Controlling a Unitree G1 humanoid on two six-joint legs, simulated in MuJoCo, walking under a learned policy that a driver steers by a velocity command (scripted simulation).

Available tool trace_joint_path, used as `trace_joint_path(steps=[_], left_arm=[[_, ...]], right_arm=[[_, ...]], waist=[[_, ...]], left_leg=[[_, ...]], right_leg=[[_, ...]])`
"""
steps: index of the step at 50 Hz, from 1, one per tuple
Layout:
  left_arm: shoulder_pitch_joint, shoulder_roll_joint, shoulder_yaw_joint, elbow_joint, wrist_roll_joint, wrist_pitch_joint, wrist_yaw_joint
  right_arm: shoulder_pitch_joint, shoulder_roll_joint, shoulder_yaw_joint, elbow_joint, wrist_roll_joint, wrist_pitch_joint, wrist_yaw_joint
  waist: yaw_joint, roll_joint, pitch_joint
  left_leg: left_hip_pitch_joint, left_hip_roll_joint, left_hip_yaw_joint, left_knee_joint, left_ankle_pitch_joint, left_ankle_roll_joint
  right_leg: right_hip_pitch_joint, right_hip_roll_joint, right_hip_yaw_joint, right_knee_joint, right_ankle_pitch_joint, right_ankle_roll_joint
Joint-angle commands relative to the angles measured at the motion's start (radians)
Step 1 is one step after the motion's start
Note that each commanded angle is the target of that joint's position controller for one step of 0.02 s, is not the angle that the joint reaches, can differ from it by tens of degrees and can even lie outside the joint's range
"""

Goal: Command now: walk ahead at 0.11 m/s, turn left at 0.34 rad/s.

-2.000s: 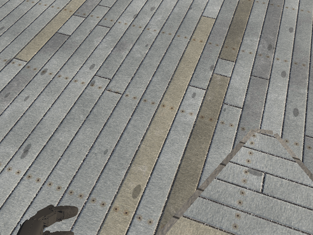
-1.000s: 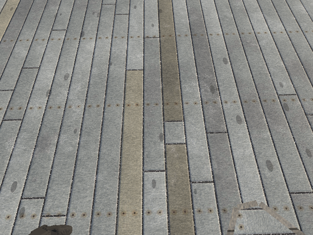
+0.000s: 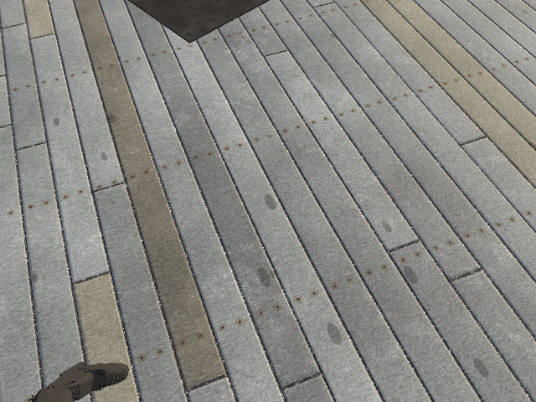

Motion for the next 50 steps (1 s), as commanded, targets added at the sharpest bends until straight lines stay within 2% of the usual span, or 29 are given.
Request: trace_joint_path(steps=[1,2,3,5,9,12,15,16,17,18,19,20,21,22,23,25,30,33,37,39,40,41,42,43,44,45,46,47,50], left_arm=[[0.167,0.157,0.055,-0.024,-0.016,0.019,0.009],[0.109,0.139,0.048,-0.025,-0.019,0.018,0.008],[0.059,0.133,0.047,-0.023,-0.018,0.017,0.007],[0.012,0.14,0.051,-0.01,-0.002,0.013,0.008],[-0.005,0.147,0.059,0.016,-0.007,0.012,0.021],[0.012,0.182,0.071,0.039,-0.018,0.021,0.022],[-0.002,0.2,0.078,0.057,-0.045,0.03,0.019],[0.025,0.181,0.075,0.074,-0.052,0.033,0.019],[0.078,0.143,0.068,0.097,-0.042,0.037,0.015],[0.092,0.092,0.051,0.062,0.009,0.039,0.008],[-0.031,0.135,0.064,0.03,-0.002,0.037,0.02],[-0.047,0.159,0.075,0.031,-0.025,0.04,0.027],[-0.013,0.16,0.08,0.049,-0.029,0.045,0.034],[0.012,0.164,0.085,0.074,-0.021,0.049,0.043],[0.028,0.164,0.088,0.079,-0.015,0.05,0.045],[0.049,0.15,0.087,0.084,-0.023,0.042,0.04],[0.005,0.119,0.071,0.072,-0.029,0.03,0.03],[0.003,0.127,0.069,0.071,-0.034,0.022,0.018],[0.025,0.142,0.073,0.071,-0.042,0.005,0.002],[0.063,0.144,0.076,0.079,-0.043,-0.004,-0.008],[0.098,0.147,0.079,0.091,-0.041,-0.008,-0.011],[0.125,0.183,0.09,0.097,-0.033,-0.008,-0.008],[0.116,0.244,0.099,0.082,-0.018,0.001,0.0],[0.102,0.271,0.102,0.085,0.014,0.005,-0.004],[0.06,0.214,0.087,0.058,0.005,0.001,-0.002],[0.019,0.167,0.073,0.049,-0.006,0.002,0.004],[-0.003,0.154,0.068,0.042,-0.016,0.006,0.009],[-0.005,0.147,0.064,0.042,-0.028,0.008,0.014],[0.059,0.16,0.063,0.058,-0.018,0.023,0.025]], right_arm=[[0.03,-0.139,-0.034,-0.075,0.01,0.022,-0.016],[0.028,-0.132,-0.038,-0.068,0.006,0.045,-0.027],[0.028,-0.129,-0.043,-0.07,-0.001,0.068,-0.037],[0.035,-0.096,-0.04,-0.086,-0.004,0.092,-0.043],[-0.039,-0.062,-0.029,-0.139,-0.01,0.095,-0.026],[-0.068,-0.084,-0.031,-0.17,-0.009,0.096,-0.003],[-0.03,-0.096,-0.042,-0.17,-0.009,0.099,0.014],[-0.006,-0.109,-0.05,-0.16,-0.014,0.099,0.012],[0.011,-0.162,-0.066,-0.163,-0.019,0.098,0.003],[-0.001,-0.279,-0.087,-0.2,-0.018,0.096,-0.018],[0.014,-0.275,-0.081,-0.219,-0.06,0.074,-0.006],[-0.02,-0.251,-0.074,-0.218,-0.063,0.053,0.0],[-0.079,-0.225,-0.07,-0.222,-0.041,0.042,-0.004],[-0.118,-0.185,-0.057,-0.231,-0.021,0.042,-0.01],[-0.14,-0.174,-0.051,-0.238,-0.015,0.043,-0.017],[-0.128,-0.156,-0.043,-0.245,-0.019,0.047,-0.027],[-0.097,-0.183,-0.056,-0.252,-0.012,0.059,-0.042],[-0.106,-0.196,-0.062,-0.262,-0.014,0.067,-0.036],[-0.132,-0.196,-0.065,-0.276,-0.007,0.076,-0.026],[-0.159,-0.191,-0.065,-0.285,0.003,0.083,-0.026],[-0.178,-0.184,-0.063,-0.29,0.011,0.086,-0.03],[-0.162,-0.158,-0.056,-0.293,0.011,0.087,-0.033],[-0.096,-0.096,-0.041,-0.287,-0.006,0.086,-0.029],[-0.105,-0.153,-0.061,-0.314,0.003,0.077,-0.03],[-0.076,-0.225,-0.084,-0.289,-0.011,0.073,-0.031],[-0.068,-0.235,-0.094,-0.267,-0.005,0.078,-0.029],[-0.052,-0.206,-0.092,-0.245,-0.004,0.089,-0.032],[-0.056,-0.183,-0.085,-0.247,-0.004,0.097,-0.031],[-0.123,-0.12,-0.062,-0.282,0.007,0.096,-0.024]], waist=[[0.113,-0.154,-0.25],[0.092,-0.132,-0.202],[0.072,-0.137,-0.164],[0.047,-0.157,-0.126],[0.064,-0.149,-0.135],[0.077,-0.148,-0.155],[0.042,-0.135,-0.148],[0.037,-0.105,-0.144],[0.049,0.037,-0.114],[0.093,0.357,-0.092],[0.002,0.272,-0.124],[0.024,0.179,-0.106],[0.061,0.137,-0.091],[0.075,0.113,-0.097],[0.088,0.127,-0.104],[0.094,0.125,-0.138],[0.064,0.131,-0.137],[0.057,0.151,-0.122],[0.06,0.162,-0.132],[0.086,0.16,-0.143],[0.111,0.152,-0.146],[0.108,0.106,-0.163],[0.06,-0.12,-0.183],[0.055,-0.298,-0.119],[0.053,-0.19,-0.107],[0.041,-0.144,-0.093],[0.037,-0.121,-0.083],[0.05,-0.126,-0.068],[0.098,-0.152,-0.072]], left_leg=[[-0.371,0.038,-0.017,0.419,-0.137,-0.037],[-0.366,0.06,-0.018,0.428,-0.075,-0.054],[-0.33,0.074,-0.017,0.426,-0.019,-0.068],[-0.245,0.07,0.02,0.403,0.062,-0.082],[-0.172,0.093,0.042,0.197,0.154,-0.06],[-0.113,0.087,0.07,0.083,0.172,-0.031],[-0.004,0.056,0.115,-0.118,0.266,0.023],[0.064,0.032,0.112,-0.2,0.325,0.052],[0.139,0.095,-0.017,-0.322,0.5,0.102],[0.244,0.356,-0.383,-0.368,0.817,0.248],[0.146,0.409,-0.477,-0.425,0.732,0.371],[0.127,0.354,-0.398,-0.436,0.639,0.337],[0.122,0.303,-0.335,-0.427,0.577,0.279],[0.125,0.273,-0.3,-0.42,0.556,0.24],[0.104,0.253,-0.277,-0.414,0.595,0.232],[0.124,0.227,-0.26,-0.406,0.641,0.234],[0.178,0.207,-0.308,-0.385,0.564,0.237],[0.121,0.199,-0.361,-0.382,0.515,0.249],[0.118,0.187,-0.45,-0.35,0.588,0.246],[0.122,0.162,-0.474,-0.315,0.624,0.223],[0.093,0.133,-0.463,-0.289,0.592,0.192],[0.015,0.089,-0.427,-0.233,0.458,0.144],[-0.116,-0.031,-0.271,-0.02,0.114,0.082],[-0.295,-0.125,-0.13,0.171,-0.143,0.028],[-0.309,-0.052,-0.141,0.346,-0.102,-0.008],[-0.311,-0.042,-0.13,0.41,-0.035,-0.025],[-0.321,-0.035,-0.117,0.448,0.017,-0.045],[-0.353,-0.029,-0.109,0.484,0.06,-0.062],[-0.349,-0.015,-0.045,0.389,0.101,-0.086]], right_leg=[[0.478,-0.356,0.316,-0.118,0.429,-0.253],[0.394,-0.319,0.257,-0.154,0.312,-0.227],[0.303,-0.301,0.212,-0.189,0.238,-0.215],[0.172,-0.267,0.119,-0.237,0.183,-0.215],[0.171,-0.274,0.03,-0.239,0.167,-0.22],[0.21,-0.312,0.022,-0.216,0.185,-0.219],[0.206,-0.308,-0.014,-0.136,0.125,-0.159],[0.171,-0.276,-0.048,-0.071,0.038,-0.108],[0.071,-0.203,-0.131,0.092,-0.109,-0.021],[-0.206,-0.043,-0.203,0.41,-0.518,0.095],[-0.26,0.014,-0.02,0.579,-0.572,0.089],[-0.268,-0.006,0.027,0.639,-0.486,0.068],[-0.277,-0.019,0.043,0.631,-0.39,0.057],[-0.271,-0.027,0.051,0.621,-0.335,0.06],[-0.239,-0.019,0.05,0.632,-0.287,0.069],[-0.206,0.001,0.051,0.625,-0.232,0.081],[-0.173,0.02,0.072,0.367,-0.199,0.108],[-0.088,0.036,0.076,0.263,-0.224,0.107],[0.004,0.056,0.082,0.136,-0.248,0.089],[0.081,0.059,0.075,-0.004,-0.186,0.071],[0.162,0.052,0.061,-0.13,-0.075,0.056],[0.28,-0.034,0.11,-0.181,0.026,0.024],[0.386,-0.245,0.298,-0.198,0.186,-0.061],[0.325,-0.381,0.491,-0.215,0.315,-0.23],[0.304,-0.391,0.444,-0.208,0.305,-0.263],[0.289,-0.325,0.34,-0.192,0.27,-0.222],[0.295,-0.267,0.261,-0.183,0.217,-0.184],[0.308,-0.255,0.226,-0.18,0.235,-0.184],[0.35,-0.224,0.144,-0.187,0.289,-0.205]])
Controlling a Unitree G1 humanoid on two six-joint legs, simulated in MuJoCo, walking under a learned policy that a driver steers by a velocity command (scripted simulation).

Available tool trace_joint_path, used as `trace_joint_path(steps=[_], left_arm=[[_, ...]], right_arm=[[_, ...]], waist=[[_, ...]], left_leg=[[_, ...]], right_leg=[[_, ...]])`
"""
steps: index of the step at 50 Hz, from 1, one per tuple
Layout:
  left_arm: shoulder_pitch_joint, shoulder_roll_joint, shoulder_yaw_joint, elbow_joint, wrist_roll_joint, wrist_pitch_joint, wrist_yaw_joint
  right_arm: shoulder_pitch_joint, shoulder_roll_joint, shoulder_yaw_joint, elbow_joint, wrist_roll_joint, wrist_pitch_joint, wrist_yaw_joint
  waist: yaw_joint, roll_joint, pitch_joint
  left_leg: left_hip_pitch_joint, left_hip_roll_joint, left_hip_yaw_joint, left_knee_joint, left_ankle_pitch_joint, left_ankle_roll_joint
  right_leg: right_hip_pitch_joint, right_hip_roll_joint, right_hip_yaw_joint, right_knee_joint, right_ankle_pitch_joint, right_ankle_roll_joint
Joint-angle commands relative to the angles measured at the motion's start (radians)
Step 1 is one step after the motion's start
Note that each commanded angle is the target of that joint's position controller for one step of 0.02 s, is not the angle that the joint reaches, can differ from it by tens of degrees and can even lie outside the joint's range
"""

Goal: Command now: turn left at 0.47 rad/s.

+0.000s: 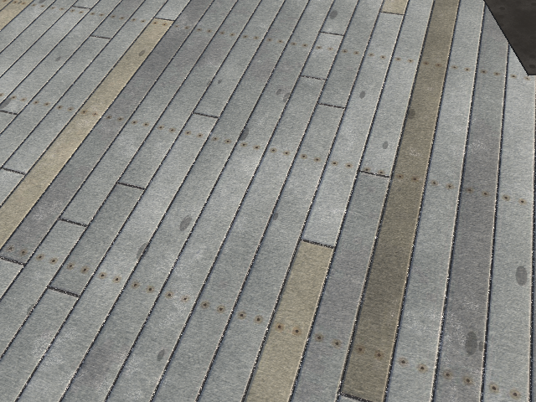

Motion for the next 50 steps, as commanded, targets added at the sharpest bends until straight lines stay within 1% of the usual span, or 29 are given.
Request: trace_joint_path(steps=[1,4,7,9,10,11,12,13,14,17,20,23,25,26,27,28,29,30,34,35,37,40,43,45,46,47,48,49,50], left_arm=[[-0.002,0.16,0.034,-0.058,0.003,0.0,0.012],[-0.017,0.194,0.042,-0.058,-0.005,0.008,0.001],[-0.013,0.212,0.043,-0.045,-0.019,0.012,-0.014],[-0.026,0.204,0.034,-0.033,-0.035,0.013,-0.018],[0.004,0.178,0.023,-0.014,-0.04,0.008,-0.019],[0.051,0.135,0.006,0.001,-0.017,-0.002,-0.025],[0.083,0.072,-0.019,-0.013,0.036,-0.015,-0.036],[-0.004,0.108,-0.009,-0.031,0.014,-0.011,-0.023],[-0.027,0.152,0.003,-0.026,-0.005,-0.003,-0.015],[0.014,0.158,0.017,0.013,-0.004,0.021,-0.003],[0.043,0.114,0.004,0.036,-0.011,0.02,-0.007],[0.037,0.102,-0.004,0.045,-0.013,0.016,-0.009],[0.062,0.109,-0.009,0.059,0.003,0.011,-0.011],[0.064,0.152,-0.004,0.056,0.011,0.01,-0.008],[0.052,0.215,0.01,0.067,-0.001,0.011,-0.007],[0.04,0.179,0.007,0.072,-0.008,0.008,-0.012],[0.032,0.147,-0.003,0.076,-0.002,0.002,-0.014],[0.025,0.138,-0.006,0.085,0.005,-0.003,-0.012],[0.05,0.124,-0.016,0.12,0.0,-0.02,-0.007],[0.065,0.125,-0.016,0.131,-0.002,-0.017,-0.004],[0.077,0.143,-0.01,0.137,-0.014,-0.01,0.005],[0.111,0.151,-0.008,0.131,-0.025,-0.03,0.011],[0.159,0.198,0.008,0.147,-0.033,-0.051,0.003],[0.104,0.192,0.006,0.125,-0.039,-0.049,-0.005],[0.028,0.165,-0.003,0.098,-0.041,-0.048,-0.009],[-0.031,0.111,-0.018,0.065,-0.037,-0.056,-0.012],[-0.059,0.079,-0.025,0.029,-0.024,-0.079,-0.012],[-0.065,0.115,-0.017,0.016,-0.027,-0.1,-0.011],[-0.029,0.131,-0.01,0.025,-0.048,-0.109,-0.019]], right_arm=[[-0.048,-0.036,-0.005,-0.095,0.002,-0.013,0.001],[-0.058,-0.009,0.015,-0.105,-0.014,-0.017,0.006],[-0.04,-0.021,0.016,-0.097,-0.011,-0.016,0.01],[0.018,-0.015,0.015,-0.068,-0.012,-0.016,0.015],[0.037,-0.023,0.014,-0.058,-0.016,-0.017,0.015],[0.046,-0.065,0.009,-0.065,-0.02,-0.018,0.008],[0.027,-0.136,0.002,-0.089,-0.031,-0.012,-0.005],[0.006,-0.067,0.023,-0.084,-0.055,-0.029,0.008],[-0.026,-0.038,0.032,-0.08,-0.061,-0.048,0.017],[-0.077,-0.04,0.035,-0.049,-0.041,-0.075,0.015],[-0.1,-0.012,0.044,-0.027,-0.038,-0.074,0.014],[-0.105,0.0,0.048,-0.003,-0.034,-0.066,0.015],[-0.088,0.016,0.054,0.025,-0.025,-0.067,0.019],[-0.057,0.024,0.057,0.041,-0.037,-0.073,0.021],[-0.019,0.014,0.051,0.045,-0.046,-0.075,0.025],[-0.058,0.009,0.053,0.051,-0.049,-0.072,0.021],[-0.085,0.004,0.05,0.053,-0.043,-0.069,0.017],[-0.091,0.011,0.05,0.057,-0.038,-0.066,0.011],[-0.07,0.018,0.046,0.092,-0.035,-0.055,0.002],[-0.055,0.02,0.045,0.108,-0.033,-0.053,0.001],[-0.043,0.008,0.037,0.122,-0.021,-0.051,-0.003],[-0.038,0.03,0.039,0.123,-0.009,-0.088,0.0],[-0.044,0.06,0.042,0.12,0.003,-0.136,0.018],[0.008,0.056,0.04,0.142,0.011,-0.15,0.026],[0.1,0.036,0.03,0.184,0.012,-0.154,0.028],[0.191,-0.017,0.013,0.224,0.007,-0.16,0.028],[0.306,-0.113,-0.016,0.256,0.009,-0.163,0.032],[0.344,-0.106,-0.011,0.252,-0.007,-0.169,0.04],[0.313,-0.05,0.008,0.246,-0.021,-0.174,0.041]], waist=[[0.032,-0.209,-0.087],[0.037,-0.223,-0.118],[0.037,-0.242,-0.12],[-0.001,-0.224,-0.114],[-0.012,-0.199,-0.109],[0.004,-0.101,-0.152],[0.052,0.166,-0.187],[-0.009,0.17,-0.178],[-0.01,0.12,-0.127],[0.008,0.113,-0.085],[0.019,0.085,-0.096],[0.011,0.077,-0.103],[0.031,0.037,-0.1],[0.01,-0.013,-0.099],[-0.039,-0.107,-0.076],[-0.008,-0.119,-0.06],[0.002,-0.113,-0.043],[0.0,-0.117,-0.047],[0.007,-0.094,-0.055],[0.01,-0.087,-0.071],[0.012,-0.087,-0.017],[0.026,-0.11,0.079],[0.023,-0.22,0.07],[-0.02,-0.224,0.083],[-0.07,-0.198,0.073],[-0.099,-0.08,0.058],[-0.123,0.167,0.013],[-0.14,0.202,-0.003],[-0.096,0.095,0.001]], left_leg=[[-0.099,0.038,0.029,-0.052,0.014,-0.032],[0.033,0.068,0.07,-0.245,-0.008,-0.023],[0.156,0.06,0.118,-0.421,0.03,-0.004],[0.281,0.043,0.146,-0.658,0.201,0.034],[0.38,0.044,0.134,-0.795,0.321,0.064],[0.527,0.14,0.01,-0.799,0.516,0.095],[0.607,0.348,-0.202,-0.735,0.847,0.195],[0.451,0.401,-0.249,-0.771,0.711,0.333],[0.413,0.36,-0.221,-0.799,0.606,0.338],[0.378,0.298,-0.146,-0.797,0.6,0.285],[0.35,0.256,-0.083,-0.775,0.635,0.273],[0.355,0.247,-0.094,-0.757,0.574,0.274],[0.311,0.211,-0.083,-0.754,0.427,0.218],[0.283,0.173,-0.063,-0.74,0.319,0.174],[0.277,0.118,-0.016,-0.756,0.24,0.143],[0.32,0.09,0.02,-0.736,0.208,0.114],[0.332,0.086,0.028,-0.714,0.214,0.106],[0.341,0.09,0.029,-0.706,0.245,0.11],[0.344,0.092,0.03,-0.705,0.32,0.113],[0.345,0.078,0.044,-0.703,0.224,0.114],[0.262,0.049,0.063,-0.678,-0.099,0.13],[0.12,0.056,0.057,-0.625,-0.199,0.148],[0.078,0.04,0.143,-0.473,-0.004,0.14],[0.218,0.049,0.14,-0.584,0.019,0.172],[0.352,0.052,0.124,-0.668,0.063,0.185],[0.461,0.118,-0.027,-0.741,0.038,0.215],[0.652,0.278,-0.326,-0.857,0.096,0.299],[0.749,0.405,-0.529,-0.9,0.262,0.385],[0.78,0.414,-0.48,-0.866,0.33,0.387]], right_leg=[[0.189,-0.241,0.173,-0.112,0.424,-0.22],[0.177,-0.254,0.139,-0.098,0.452,-0.224],[0.143,-0.264,0.137,-0.081,0.467,-0.221],[0.106,-0.247,0.121,-0.034,0.427,-0.187],[0.056,-0.225,0.105,-0.01,0.361,-0.138],[-0.033,-0.177,0.061,0.057,0.211,-0.053],[-0.169,-0.079,-0.029,0.205,-0.19,0.043],[-0.16,-0.063,0.016,0.264,-0.347,0.074],[-0.162,-0.071,0.032,0.336,-0.344,0.085],[-0.18,-0.076,0.06,0.414,-0.269,0.105],[-0.104,-0.067,0.039,0.338,-0.208,0.11],[-0.032,-0.055,0.021,0.157,-0.11,0.101],[0.092,-0.057,0.031,-0.049,0.15,0.074],[0.139,-0.106,0.084,-0.056,0.289,0.053],[0.096,-0.11,0.07,-0.003,0.236,0.014],[0.024,-0.097,0.071,-0.018,0.105,-0.01],[-0.002,-0.09,0.074,-0.04,0.061,-0.006],[-0.006,-0.086,0.073,-0.049,0.064,0.006],[0.02,-0.072,0.058,-0.041,0.095,0.023],[0.025,-0.061,0.048,-0.043,-0.005,0.017],[-0.025,-0.048,0.056,-0.039,-0.323,-0.022],[-0.057,-0.116,0.177,-0.086,-0.52,-0.091],[0.014,-0.28,0.412,-0.215,-0.554,-0.191],[-0.08,-0.27,0.385,-0.212,-0.466,-0.183],[-0.148,-0.208,0.286,-0.155,-0.366,-0.14],[-0.233,-0.101,0.135,0.026,-0.199,-0.072],[-0.404,0.021,-0.027,0.35,-0.1,0.0],[-0.574,0.037,0.036,0.574,-0.305,0.008],[-0.653,-0.01,0.088,0.702,-0.317,-0.018]])
Over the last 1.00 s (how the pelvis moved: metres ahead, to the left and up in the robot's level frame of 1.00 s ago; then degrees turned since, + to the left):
0.05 0.01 0.01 35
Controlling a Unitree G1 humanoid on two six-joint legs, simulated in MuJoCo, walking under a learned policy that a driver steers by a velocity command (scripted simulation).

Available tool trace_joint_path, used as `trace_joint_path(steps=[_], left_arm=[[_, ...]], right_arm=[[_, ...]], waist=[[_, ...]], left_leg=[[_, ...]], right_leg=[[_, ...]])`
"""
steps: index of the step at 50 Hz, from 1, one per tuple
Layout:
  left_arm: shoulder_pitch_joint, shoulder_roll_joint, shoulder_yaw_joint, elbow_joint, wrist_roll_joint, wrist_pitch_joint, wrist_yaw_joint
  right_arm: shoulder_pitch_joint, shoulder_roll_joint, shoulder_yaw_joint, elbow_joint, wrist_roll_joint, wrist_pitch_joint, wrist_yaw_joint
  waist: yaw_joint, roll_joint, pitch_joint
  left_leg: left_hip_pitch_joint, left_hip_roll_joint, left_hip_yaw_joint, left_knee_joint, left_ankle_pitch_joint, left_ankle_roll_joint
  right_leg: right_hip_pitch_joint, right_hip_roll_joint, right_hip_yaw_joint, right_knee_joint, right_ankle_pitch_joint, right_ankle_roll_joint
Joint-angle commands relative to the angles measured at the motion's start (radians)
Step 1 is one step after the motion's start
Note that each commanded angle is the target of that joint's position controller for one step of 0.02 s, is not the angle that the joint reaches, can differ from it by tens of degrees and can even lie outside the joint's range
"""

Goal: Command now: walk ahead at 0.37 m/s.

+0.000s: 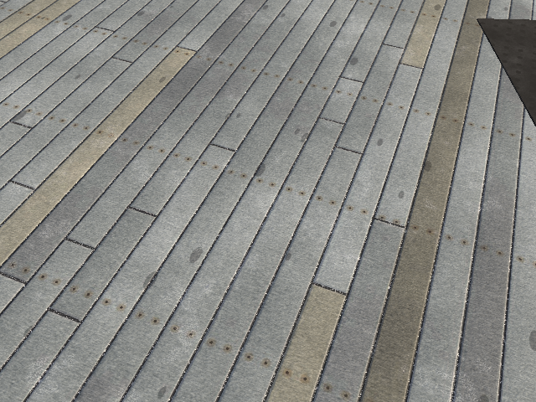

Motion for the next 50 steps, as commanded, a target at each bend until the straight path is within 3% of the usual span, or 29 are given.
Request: trace_joint_path(steps=[1,3,5,8,10,13,15,16,17,18,19,20,21,22,24,27,30,34,37,39,42,43,44,45,46,47,48,49,50], left_arm=[[-0.171,0.108,0.02,-0.144,-0.026,-0.061,-0.016],[-0.225,0.093,0.021,-0.159,-0.012,-0.061,-0.032],[-0.252,0.049,0.008,-0.175,-0.003,-0.055,-0.055],[-0.353,0.001,-0.015,-0.219,0.01,-0.05,-0.072],[-0.391,0.029,-0.011,-0.239,0.004,-0.044,-0.069],[-0.384,0.091,0.007,-0.251,-0.002,-0.04,-0.062],[-0.28,0.133,0.031,-0.229,0.002,-0.037,-0.053],[-0.134,0.163,0.052,-0.184,0.0,-0.031,-0.046],[0.026,0.195,0.07,-0.141,0.0,-0.024,-0.035],[0.137,0.29,0.089,-0.118,0.028,-0.019,-0.031],[0.131,0.24,0.071,-0.113,0.021,-0.023,-0.041],[0.033,0.178,0.053,-0.121,0.012,-0.029,-0.043],[-0.04,0.146,0.045,-0.134,0.012,-0.034,-0.044],[-0.098,0.13,0.041,-0.139,0.023,-0.04,-0.047],[-0.145,0.097,0.033,-0.137,0.042,-0.052,-0.052],[-0.118,0.108,0.036,-0.109,0.03,-0.067,-0.049],[-0.056,0.14,0.042,-0.083,0.026,-0.063,-0.03],[0.022,0.161,0.043,-0.055,0.014,-0.05,-0.014],[0.1,0.162,0.042,-0.022,0.007,-0.035,-0.013],[0.129,0.155,0.04,-0.006,0.01,-0.014,-0.008],[0.108,0.182,0.05,-0.011,0.012,0.009,0.003],[0.073,0.181,0.048,-0.026,0.01,0.011,0.005],[0.058,0.156,0.038,-0.058,0.02,0.006,0.005],[0.159,0.055,0.01,-0.072,0.039,-0.006,-0.003],[0.241,0.067,0.006,-0.06,0.012,-0.01,-0.003],[0.167,0.176,0.042,-0.066,-0.014,0.0,0.001],[0.086,0.171,0.048,-0.097,-0.023,0.015,0.009],[0.07,0.148,0.051,-0.094,-0.013,0.038,0.018],[0.085,0.127,0.055,-0.097,-0.003,0.066,0.026]], right_arm=[[0.175,-0.137,-0.029,0.0,-0.02,-0.021,0.005],[0.159,-0.099,-0.01,0.005,-0.014,-0.008,0.004],[0.156,-0.08,0.001,0.006,-0.012,0.009,-0.004],[0.117,-0.128,-0.003,-0.008,-0.006,0.014,-0.028],[0.148,-0.169,-0.013,0.005,-0.005,0.007,-0.033],[0.142,-0.171,-0.02,0.019,0.006,0.004,-0.032],[0.125,-0.186,-0.027,0.018,-0.002,0.015,-0.03],[0.12,-0.178,-0.024,0.016,-0.009,0.026,-0.03],[0.123,-0.16,-0.015,0.003,-0.019,0.032,-0.033],[0.243,-0.029,0.019,-0.02,-0.024,0.022,-0.026],[0.255,-0.024,0.027,-0.005,-0.002,-0.004,-0.02],[0.148,-0.122,-0.002,-0.034,0.031,-0.018,-0.014],[0.061,-0.146,-0.005,-0.056,0.037,-0.025,-0.015],[0.027,-0.136,-0.007,-0.062,0.022,-0.026,-0.022],[0.06,-0.108,-0.011,-0.048,0.002,-0.003,-0.027],[0.026,-0.088,-0.009,-0.061,-0.008,0.022,-0.032],[-0.102,-0.093,-0.009,-0.105,-0.02,0.017,-0.032],[-0.244,-0.063,0.005,-0.142,-0.014,-0.002,-0.016],[-0.346,-0.06,0.013,-0.179,-0.006,-0.01,0.001],[-0.395,-0.062,0.015,-0.205,-0.013,-0.021,0.015],[-0.305,-0.119,-0.006,-0.19,-0.025,-0.034,0.021],[-0.194,-0.151,-0.021,-0.158,-0.032,-0.04,0.014],[-0.077,-0.215,-0.037,-0.136,-0.047,-0.043,0.004],[0.006,-0.285,-0.049,-0.132,-0.066,-0.027,-0.009],[0.029,-0.236,-0.038,-0.148,-0.045,-0.005,-0.007],[-0.02,-0.175,-0.023,-0.165,-0.036,0.016,-0.01],[-0.097,-0.145,-0.013,-0.169,-0.026,0.026,-0.018],[-0.162,-0.116,-0.003,-0.163,-0.021,0.03,-0.02],[-0.212,-0.108,-0.001,-0.16,-0.031,0.03,-0.02]], waist=[[-0.065,0.136,0.049],[-0.056,0.091,0.077],[-0.047,0.116,0.077],[-0.051,0.11,0.103],[-0.054,0.136,0.114],[-0.016,0.143,0.124],[0.051,0.159,0.033],[0.121,0.152,-0.056],[0.189,0.124,-0.153],[0.138,-0.141,-0.311],[0.13,-0.247,-0.382],[0.114,-0.166,-0.185],[0.089,-0.077,-0.076],[0.053,-0.014,-0.025],[-0.007,-0.053,-0.016],[-0.02,-0.038,0.02],[0.014,0.0,0.056],[0.069,0.004,0.071],[0.109,0.008,0.092],[0.11,0.007,0.101],[0.043,-0.058,0.014],[-0.021,-0.055,-0.054],[-0.067,-0.011,-0.18],[-0.046,0.212,-0.345],[-0.057,0.299,-0.533],[-0.068,0.174,-0.444],[-0.042,0.15,-0.287],[-0.01,0.119,-0.175],[0.027,0.146,-0.118]], left_leg=[[0.458,0.367,-0.534,-0.268,0.27,0.25],[0.435,0.33,-0.383,-0.304,0.401,0.195],[0.35,0.278,-0.273,-0.346,0.467,0.168],[0.134,0.207,-0.14,-0.411,0.416,0.148],[0.075,0.226,-0.132,-0.457,0.37,0.144],[0.155,0.273,-0.117,-0.426,0.469,0.115],[0.219,0.272,-0.081,-0.263,0.8,0.084],[0.19,0.238,-0.05,-0.086,0.916,0.061],[0.034,0.2,-0.034,0.148,0.801,0.032],[-0.318,0.043,-0.01,0.57,0.287,-0.03],[-0.444,-0.028,-0.148,0.764,-0.193,-0.025],[-0.55,0.037,-0.154,0.84,-0.144,-0.009],[-0.542,0.092,-0.123,0.806,-0.051,0.009],[-0.496,0.136,-0.107,0.745,0.027,0.011],[-0.378,0.185,-0.118,0.669,0.101,0.01],[-0.4,0.199,-0.097,0.575,0.156,-0.014],[-0.51,0.204,-0.092,0.397,0.316,-0.046],[-0.476,0.16,-0.044,0.142,0.495,-0.052],[-0.483,0.136,-0.036,0.043,0.495,-0.05],[-0.475,0.103,-0.033,-0.026,0.452,-0.04],[-0.31,0.052,-0.037,-0.083,0.394,-0.005],[-0.148,0.037,-0.016,-0.135,0.478,0.021],[0.116,0.136,-0.075,-0.074,0.776,0.066],[0.535,0.423,-0.329,0.048,1.182,0.203],[0.629,0.546,-0.519,0.012,1.103,0.298],[0.49,0.479,-0.413,-0.045,0.926,0.252],[0.346,0.427,-0.312,-0.09,0.798,0.213],[0.181,0.38,-0.229,-0.148,0.685,0.194],[0.028,0.353,-0.172,-0.203,0.575,0.179]], right_leg=[[-0.659,-0.024,0.039,0.359,-0.033,-0.052],[-0.696,-0.08,0.007,0.308,0.081,-0.068],[-0.612,-0.083,-0.038,0.189,0.168,-0.047],[-0.391,-0.035,-0.098,-0.092,0.357,0.0],[-0.268,-0.005,-0.104,-0.201,0.447,0.005],[-0.227,-0.002,-0.066,-0.284,0.475,-0.036],[-0.093,0.034,-0.086,-0.279,0.426,-0.076],[0.084,0.063,-0.108,-0.275,0.404,-0.103],[0.334,-0.002,-0.041,-0.248,0.379,-0.136],[0.669,-0.273,0.415,-0.327,0.123,-0.279],[0.666,-0.363,0.788,-0.565,-0.085,-0.331],[0.517,-0.333,0.679,-0.6,-0.142,-0.278],[0.357,-0.299,0.523,-0.609,-0.048,-0.246],[0.218,-0.26,0.409,-0.627,0.081,-0.229],[0.074,-0.199,0.276,-0.675,0.211,-0.22],[0.014,-0.178,0.182,-0.733,0.277,-0.242],[0.069,-0.178,0.143,-0.755,0.34,-0.244],[0.117,-0.146,0.058,-0.751,0.394,-0.204],[0.203,-0.169,0.064,-0.717,0.412,-0.204],[0.264,-0.176,0.074,-0.635,0.572,-0.194],[0.322,-0.177,0.114,-0.467,0.821,-0.145],[0.299,-0.132,0.097,-0.348,0.898,-0.113],[0.167,-0.069,0.068,-0.154,0.76,-0.07],[-0.198,0.061,0.011,0.211,0.159,0.002],[-0.316,0.105,0.081,0.425,-0.293,0.024],[-0.348,0.039,0.108,0.483,-0.236,0.029],[-0.401,0.001,0.054,0.47,-0.169,0.04],[-0.385,-0.032,0.032,0.425,-0.115,0.057],[-0.306,-0.061,0.027,0.377,-0.067,0.066]])
Over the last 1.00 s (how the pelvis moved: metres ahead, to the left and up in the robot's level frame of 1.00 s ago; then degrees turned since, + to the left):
0.05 0.05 -0.01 4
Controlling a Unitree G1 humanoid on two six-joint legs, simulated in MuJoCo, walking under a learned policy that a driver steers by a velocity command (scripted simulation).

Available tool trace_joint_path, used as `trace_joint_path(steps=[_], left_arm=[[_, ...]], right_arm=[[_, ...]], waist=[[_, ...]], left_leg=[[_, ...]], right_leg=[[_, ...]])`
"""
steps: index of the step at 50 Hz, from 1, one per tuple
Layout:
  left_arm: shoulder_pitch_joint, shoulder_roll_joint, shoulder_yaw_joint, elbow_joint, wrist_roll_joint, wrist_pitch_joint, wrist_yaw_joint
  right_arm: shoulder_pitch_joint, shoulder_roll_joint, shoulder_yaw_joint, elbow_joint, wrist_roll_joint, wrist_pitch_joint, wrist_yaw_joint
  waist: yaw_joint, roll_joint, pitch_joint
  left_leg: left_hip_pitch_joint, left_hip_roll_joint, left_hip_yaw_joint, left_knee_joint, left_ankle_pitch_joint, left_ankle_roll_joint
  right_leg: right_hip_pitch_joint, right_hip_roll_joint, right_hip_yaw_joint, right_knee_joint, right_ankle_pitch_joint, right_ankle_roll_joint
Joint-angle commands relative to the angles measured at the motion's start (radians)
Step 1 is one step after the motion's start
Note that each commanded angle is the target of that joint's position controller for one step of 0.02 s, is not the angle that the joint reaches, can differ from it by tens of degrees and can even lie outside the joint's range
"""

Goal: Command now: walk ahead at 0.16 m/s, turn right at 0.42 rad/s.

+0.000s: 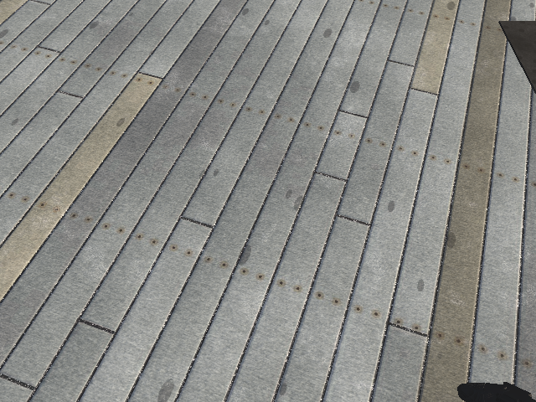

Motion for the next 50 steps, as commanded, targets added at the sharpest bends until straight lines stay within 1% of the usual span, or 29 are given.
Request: trace_joint_path(steps=[1,2,4,8,11,14,15,16,17,18,19,20,21,22,24,29,32,35,37,39,40,41,42,43,44,45,46,47,50], left_arm=[[0.078,0.068,0.033,-0.065,0.004,0.05,0.022],[0.089,0.05,0.033,-0.074,0.007,0.064,0.025],[0.063,0.047,0.037,-0.105,0.014,0.071,0.024],[-0.034,0.056,0.038,-0.163,0.02,0.068,0.0],[-0.084,0.08,0.049,-0.202,0.019,0.079,-0.018],[-0.07,0.082,0.06,-0.214,0.021,0.083,-0.031],[-0.049,0.101,0.07,-0.208,0.028,0.081,-0.026],[-0.016,0.182,0.095,-0.209,0.028,0.077,-0.01],[-0.026,0.297,0.113,-0.243,0.037,0.072,0.005],[0.008,0.257,0.101,-0.247,0.06,0.045,-0.006],[-0.026,0.236,0.093,-0.246,0.058,0.023,-0.01],[-0.084,0.214,0.09,-0.253,0.039,0.012,-0.006],[-0.129,0.178,0.078,-0.263,0.021,0.013,-0.001],[-0.151,0.163,0.07,-0.271,0.019,0.017,0.006],[-0.148,0.156,0.065,-0.281,0.027,0.021,0.013],[-0.131,0.183,0.074,-0.289,0.02,0.032,0.025],[-0.144,0.191,0.077,-0.297,0.024,0.04,0.02],[-0.161,0.19,0.076,-0.302,0.021,0.046,0.011],[-0.176,0.188,0.075,-0.307,0.016,0.051,0.01],[-0.211,0.181,0.071,-0.317,0.004,0.06,0.014],[-0.199,0.157,0.064,-0.321,0.004,0.062,0.018],[-0.14,0.096,0.049,-0.317,0.016,0.062,0.015],[-0.149,0.143,0.066,-0.347,0.008,0.053,0.014],[-0.117,0.22,0.089,-0.321,0.021,0.048,0.013],[-0.105,0.231,0.099,-0.294,0.016,0.051,0.01],[-0.09,0.197,0.094,-0.272,0.018,0.061,0.015],[-0.094,0.168,0.085,-0.272,0.02,0.067,0.015],[-0.105,0.138,0.075,-0.275,0.016,0.069,0.012],[-0.168,0.099,0.053,-0.302,0.012,0.063,0.012]], right_arm=[[0.036,-0.13,-0.039,-0.014,-0.012,0.01,-0.008],[0.005,-0.135,-0.043,-0.014,-0.019,0.008,-0.006],[-0.013,-0.149,-0.05,-0.004,-0.017,0.003,-0.012],[-0.018,-0.181,-0.062,0.016,-0.001,0.02,-0.032],[-0.003,-0.208,-0.071,0.032,0.016,0.042,-0.031],[-0.008,-0.218,-0.077,0.045,0.041,0.06,-0.028],[0.036,-0.194,-0.074,0.065,0.043,0.065,-0.026],[0.088,-0.148,-0.064,0.078,0.022,0.07,-0.02],[0.052,-0.112,-0.05,0.023,-0.019,0.071,-0.018],[-0.036,-0.147,-0.061,0.009,-0.009,0.069,-0.024],[-0.037,-0.158,-0.067,0.007,0.016,0.07,-0.027],[-0.009,-0.158,-0.071,0.026,0.022,0.071,-0.034],[-0.004,-0.174,-0.078,0.036,0.011,0.072,-0.044],[0.002,-0.178,-0.082,0.039,0.005,0.072,-0.047],[0.021,-0.163,-0.081,0.041,0.011,0.069,-0.043],[-0.011,-0.133,-0.067,0.029,0.017,0.066,-0.037],[-0.008,-0.143,-0.068,0.027,0.021,0.063,-0.029],[0.008,-0.154,-0.071,0.023,0.025,0.052,-0.02],[0.033,-0.16,-0.073,0.023,0.028,0.042,-0.012],[0.101,-0.163,-0.078,0.04,0.026,0.034,-0.004],[0.133,-0.199,-0.089,0.048,0.018,0.034,-0.005],[0.13,-0.264,-0.101,0.037,0.003,0.043,-0.013],[0.107,-0.292,-0.103,0.032,-0.03,0.046,-0.012],[0.059,-0.236,-0.088,0.001,-0.024,0.042,-0.015],[0.022,-0.187,-0.075,-0.01,-0.013,0.043,-0.02],[0.007,-0.174,-0.07,-0.015,0.001,0.045,-0.023],[0.012,-0.168,-0.065,-0.011,0.015,0.047,-0.025],[0.031,-0.172,-0.062,-0.005,0.016,0.051,-0.028],[0.087,-0.187,-0.065,0.009,0.009,0.062,-0.033]], waist=[[-0.013,0.16,-0.152],[0.002,0.171,-0.133],[0.006,0.159,-0.132],[-0.021,0.132,-0.163],[-0.035,0.131,-0.147],[-0.008,0.12,-0.138],[-0.007,0.083,-0.139],[-0.02,-0.098,-0.134],[-0.044,-0.355,-0.114],[0.028,-0.211,-0.19],[0.002,-0.146,-0.18],[-0.029,-0.097,-0.168],[-0.041,-0.081,-0.162],[-0.055,-0.092,-0.168],[-0.063,-0.093,-0.194],[-0.037,-0.107,-0.178],[-0.03,-0.125,-0.16],[-0.028,-0.136,-0.16],[-0.037,-0.142,-0.168],[-0.083,-0.132,-0.175],[-0.083,-0.089,-0.186],[-0.036,0.136,-0.201],[-0.026,0.318,-0.138],[-0.02,0.212,-0.128],[-0.011,0.159,-0.117],[-0.006,0.135,-0.107],[-0.02,0.142,-0.091],[-0.029,0.144,-0.087],[-0.074,0.174,-0.11]], left_leg=[[0.172,0.261,-0.17,-0.22,0.243,0.204],[0.114,0.258,-0.13,-0.252,0.21,0.216],[0.108,0.27,-0.082,-0.272,0.214,0.229],[0.167,0.29,-0.019,-0.27,0.165,0.222],[0.225,0.317,-0.014,-0.24,0.103,0.201],[0.251,0.306,0.014,-0.134,0.057,0.135],[0.226,0.267,0.042,-0.055,-0.012,0.083],[0.12,0.171,0.13,0.16,-0.154,-0.004],[-0.192,0.003,0.146,0.46,-0.558,-0.107],[-0.226,-0.025,-0.052,0.646,-0.606,-0.096],[-0.25,-0.011,-0.096,0.69,-0.527,-0.073],[-0.257,0.008,-0.114,0.672,-0.436,-0.061],[-0.261,0.018,-0.125,0.645,-0.376,-0.06],[-0.217,0.01,-0.123,0.651,-0.334,-0.064],[-0.179,-0.013,-0.124,0.626,-0.279,-0.072],[-0.132,-0.037,-0.146,0.375,-0.24,-0.1],[-0.056,-0.053,-0.151,0.283,-0.25,-0.101],[0.0,-0.067,-0.158,0.197,-0.273,-0.09],[0.044,-0.073,-0.159,0.11,-0.262,-0.077],[0.17,-0.069,-0.137,-0.1,-0.111,-0.052],[0.282,0.011,-0.182,-0.16,-0.011,-0.022],[0.39,0.224,-0.369,-0.183,0.135,0.061],[0.33,0.365,-0.577,-0.209,0.269,0.236],[0.309,0.38,-0.531,-0.2,0.273,0.274],[0.291,0.31,-0.428,-0.18,0.253,0.231],[0.3,0.248,-0.352,-0.167,0.21,0.192],[0.315,0.232,-0.323,-0.161,0.232,0.191],[0.312,0.212,-0.284,-0.162,0.261,0.196],[0.39,0.206,-0.243,-0.156,0.295,0.212]], right_leg=[[-0.103,-0.087,-0.018,0.045,0.081,0.038],[-0.071,-0.085,-0.033,0.016,0.107,0.043],[-0.064,-0.1,-0.037,-0.073,0.175,0.038],[-0.01,-0.111,-0.056,-0.264,0.306,0.01],[0.005,-0.1,-0.081,-0.354,0.273,-0.014],[0.095,-0.061,-0.128,-0.548,0.326,-0.062],[0.164,-0.039,-0.116,-0.63,0.407,-0.09],[0.266,-0.135,0.051,-0.748,0.686,-0.147],[0.374,-0.369,0.417,-0.787,0.919,-0.337],[0.343,-0.388,0.454,-0.807,0.878,-0.415],[0.338,-0.343,0.365,-0.81,0.834,-0.375],[0.328,-0.293,0.298,-0.8,0.766,-0.314],[0.32,-0.271,0.272,-0.798,0.739,-0.276],[0.284,-0.252,0.249,-0.797,0.771,-0.267],[0.287,-0.23,0.235,-0.795,0.801,-0.269],[0.303,-0.208,0.282,-0.79,0.672,-0.27],[0.246,-0.197,0.331,-0.792,0.604,-0.272],[0.243,-0.186,0.395,-0.772,0.623,-0.267],[0.258,-0.175,0.435,-0.746,0.664,-0.255],[0.226,-0.129,0.431,-0.699,0.644,-0.207],[0.148,-0.083,0.396,-0.644,0.518,-0.16],[0.009,0.038,0.243,-0.431,0.181,-0.1],[-0.17,0.136,0.113,-0.244,-0.096,-0.049],[-0.18,0.062,0.129,-0.062,-0.058,-0.015],[-0.17,0.057,0.123,0.001,0.005,0.001],[-0.177,0.055,0.115,0.035,0.05,0.021],[-0.203,0.055,0.114,0.06,0.086,0.038],[-0.191,0.057,0.095,0.045,0.102,0.048],[-0.166,0.037,0.049,-0.126,0.117,0.063]])
Over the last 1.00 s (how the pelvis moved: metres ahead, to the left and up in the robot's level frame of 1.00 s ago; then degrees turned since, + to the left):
0.50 -0.02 0.00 -6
